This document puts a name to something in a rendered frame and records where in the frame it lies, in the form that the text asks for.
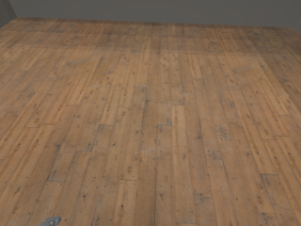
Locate robot left hand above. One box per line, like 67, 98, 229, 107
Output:
38, 216, 62, 226

